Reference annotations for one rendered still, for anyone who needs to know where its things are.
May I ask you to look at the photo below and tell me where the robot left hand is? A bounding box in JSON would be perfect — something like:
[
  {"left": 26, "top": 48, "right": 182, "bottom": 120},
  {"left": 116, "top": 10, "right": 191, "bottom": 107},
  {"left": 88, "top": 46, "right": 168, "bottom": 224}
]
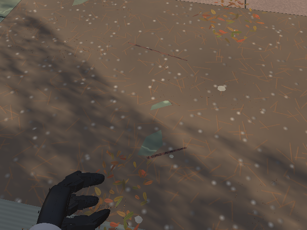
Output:
[{"left": 36, "top": 171, "right": 110, "bottom": 230}]

